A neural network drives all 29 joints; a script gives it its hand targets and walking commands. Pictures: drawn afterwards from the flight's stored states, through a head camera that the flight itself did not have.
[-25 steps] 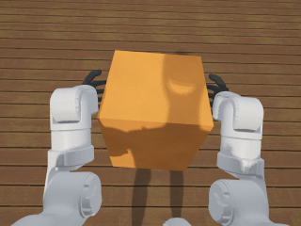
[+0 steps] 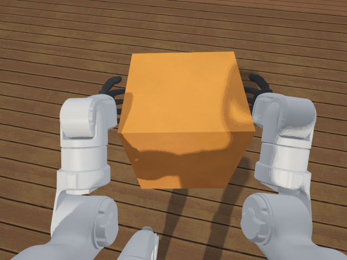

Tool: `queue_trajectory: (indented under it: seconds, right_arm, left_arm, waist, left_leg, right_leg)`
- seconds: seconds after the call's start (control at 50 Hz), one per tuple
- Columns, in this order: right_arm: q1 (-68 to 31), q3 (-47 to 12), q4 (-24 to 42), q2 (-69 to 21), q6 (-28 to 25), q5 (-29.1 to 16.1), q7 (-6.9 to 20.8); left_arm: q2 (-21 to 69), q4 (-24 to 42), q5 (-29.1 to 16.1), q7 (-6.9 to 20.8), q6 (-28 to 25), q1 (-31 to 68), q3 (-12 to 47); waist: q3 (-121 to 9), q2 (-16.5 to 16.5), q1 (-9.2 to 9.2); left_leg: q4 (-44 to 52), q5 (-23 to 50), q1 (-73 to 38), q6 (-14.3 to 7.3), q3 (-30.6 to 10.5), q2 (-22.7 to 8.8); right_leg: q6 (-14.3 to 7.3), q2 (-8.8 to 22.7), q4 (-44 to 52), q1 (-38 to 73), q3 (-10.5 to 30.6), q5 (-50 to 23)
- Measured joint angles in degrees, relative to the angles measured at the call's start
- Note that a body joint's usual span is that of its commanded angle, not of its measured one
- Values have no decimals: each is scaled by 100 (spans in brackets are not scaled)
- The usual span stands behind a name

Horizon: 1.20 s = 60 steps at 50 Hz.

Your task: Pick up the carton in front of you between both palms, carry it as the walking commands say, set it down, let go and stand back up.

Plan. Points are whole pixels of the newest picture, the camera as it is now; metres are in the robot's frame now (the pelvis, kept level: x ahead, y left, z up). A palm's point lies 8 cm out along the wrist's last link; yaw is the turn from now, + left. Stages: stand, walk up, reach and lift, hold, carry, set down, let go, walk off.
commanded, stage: carry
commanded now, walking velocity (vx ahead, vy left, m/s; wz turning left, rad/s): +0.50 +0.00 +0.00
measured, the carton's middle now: (183, 126) +0.40 +0.04 +0.09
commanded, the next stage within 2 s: none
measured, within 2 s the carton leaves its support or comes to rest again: neither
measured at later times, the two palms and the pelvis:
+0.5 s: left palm (165, 0) +0.74 +0.13 +0.22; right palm (276, 11) +0.72 -0.17 +0.22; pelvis +0.34 +0.01 +0.04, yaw -1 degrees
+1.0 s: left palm out of the picture +1.05 +0.16 +0.26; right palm out of the picture +1.03 -0.14 +0.25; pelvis +0.66 +0.04 +0.11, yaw -1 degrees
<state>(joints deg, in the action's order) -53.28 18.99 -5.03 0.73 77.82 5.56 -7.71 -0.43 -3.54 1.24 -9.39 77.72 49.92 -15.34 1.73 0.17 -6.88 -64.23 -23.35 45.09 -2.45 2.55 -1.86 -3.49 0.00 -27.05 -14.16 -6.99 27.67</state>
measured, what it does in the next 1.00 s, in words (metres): climbs: left foot 0.04 m higher, then right foot 0.04 m higher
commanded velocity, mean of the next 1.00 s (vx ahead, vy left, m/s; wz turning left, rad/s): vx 0.50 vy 0.00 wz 0.00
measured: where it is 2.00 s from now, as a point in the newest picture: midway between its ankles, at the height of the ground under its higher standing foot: (195, 78)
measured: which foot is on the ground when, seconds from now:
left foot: up 0.00-0.08, down 0.10-0.50, up 0.52-0.82, down 0.84-1.00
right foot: down 0.00-0.10, up 0.12-0.46, down 0.48-0.88, up 0.90-1.00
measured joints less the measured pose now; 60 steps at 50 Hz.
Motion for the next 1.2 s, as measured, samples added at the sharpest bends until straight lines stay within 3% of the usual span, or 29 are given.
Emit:
queue_trajectory:
  seconds: [0.06,0.1,0.14,0.18,0.22,0.28,0.34,0.42,0.48,0.5,0.56,0.62,0.7,0.76,0.84,0.88,0.94,1.0,1.1,1.2]
  right_arm:
    - [-43,33,18,2,-5,28,7]
    - [-107,-8,-208,0,-68,45,13]
    - [-108,-145,-506,-60,-228,92,13]
    - [32,-283,-649,-85,-270,105,14]
    - [233,-404,-607,-48,-238,-20,-30]
    - [412,-454,-403,9,-215,-242,-101]
    - [418,-429,-176,40,-247,-391,-161]
    - [258,-359,-62,70,-297,-461,-183]
    - [107,-295,-229,192,-287,-493,-173]
    - [92,-254,-310,262,-303,-498,-145]
    - [100,-167,-598,337,-296,-429,-41]
    - [63,-132,-672,233,-151,-255,-23]
    - [-16,-70,-398,108,3,-82,-15]
    - [-78,3,-225,62,44,-8,-13]
    - [-158,12,-475,60,-12,58,15]
    - [-184,-111,-797,2,-176,114,0]
    - [65,-294,-956,-52,-240,43,61]
    - [384,-454,-720,16,-176,-192,20]
    - [458,-456,-249,59,-195,-448,-88]
    - [255,-365,-142,75,-237,-482,-106]
  left_arm:
    - [-8,-123,10,0,-29,162,-64]
    - [-81,-289,7,11,-25,226,-104]
    - [-189,-454,22,79,-70,185,-170]
    - [-207,-613,66,135,-75,110,-216]
    - [-151,-666,163,145,-13,87,-232]
    - [-30,-522,314,149,62,88,-290]
    - [66,-227,398,150,74,101,-348]
    - [127,88,449,154,67,125,-378]
    - [141,-91,478,161,0,225,-316]
    - [166,-242,503,161,-78,267,-251]
    - [195,-496,536,163,-140,147,-36]
    - [91,-409,313,128,-25,-93,90]
    - [-13,-197,48,26,62,-94,93]
    - [-43,-198,-7,6,45,60,36]
    - [-117,-548,-7,10,18,257,-38]
    - [-225,-763,11,67,-36,258,-91]
    - [-242,-1001,84,158,-72,134,-175]
    - [-132,-930,229,162,25,94,-208]
    - [10,-366,357,165,95,75,-284]
    - [57,-27,398,168,100,106,-315]
  waist:
    - [-148,65,74]
    - [-234,167,251]
    - [-224,243,525]
    - [-208,116,812]
    - [-149,16,1043]
    - [-17,-68,1268]
    - [42,-103,1377]
    - [-53,-150,1345]
    - [-186,-326,1120]
    - [-200,-375,1017]
    - [-229,-218,589]
    - [-192,-93,268]
    - [-97,-13,23]
    - [-161,5,-29]
    - [-368,156,155]
    - [-375,283,422]
    - [-344,91,867]
    - [-215,-12,1155]
    - [-69,-62,1351]
    - [-227,-142,1250]
  left_leg:
    - [1508,145,-217,-40,262,26]
    - [2309,452,-691,-165,546,199]
    - [2116,292,-938,-165,674,299]
    - [2203,6,-1237,-160,624,314]
    - [2571,-19,-1601,-86,557,309]
    - [3112,-52,-2148,-92,509,272]
    - [3456,-202,-2616,-70,485,219]
    - [3787,-517,-3242,58,462,135]
    - [3365,-1022,-3549,185,381,-132]
    - [2713,-971,-3379,190,300,-254]
    - [-58,-678,-2332,161,-236,32]
    - [-1286,-360,-1314,43,-225,177]
    - [-935,-276,-365,-11,-89,119]
    - [263,-78,-90,24,45,7]
    - [2179,217,-654,-120,513,149]
    - [2119,316,-945,-166,706,294]
    - [2199,-84,-1376,-168,637,318]
    - [2752,-92,-1911,-110,550,288]
    - [3407,-279,-2688,-84,505,213]
    - [3848,-666,-3480,103,465,99]
  right_leg:
    - [139,103,167,453,34,298]
    - [226,285,-207,635,79,655]
    - [295,429,-1664,260,322,585]
    - [279,172,-3538,-486,673,367]
    - [216,21,-4703,-1235,720,123]
    - [161,2,-4924,-2125,638,-116]
    - [178,80,-4327,-2740,523,4]
    - [186,163,-2544,-2825,289,-284]
    - [-12,-38,-1348,-2217,-156,-812]
    - [-68,-79,-1472,-2111,-253,-759]
    - [-125,-111,-1437,-1678,-222,-328]
    - [-38,-75,-883,-1117,-114,-296]
    - [9,25,-324,-417,-48,-152]
    - [93,79,-8,67,-36,41]
    - [297,315,-94,636,13,578]
    - [335,580,-1270,431,164,614]
    - [330,252,-4026,-694,732,241]
    - [227,106,-5084,-1761,730,-75]
    - [213,189,-4422,-2933,512,-126]
    - [181,213,-2273,-2878,140,-484]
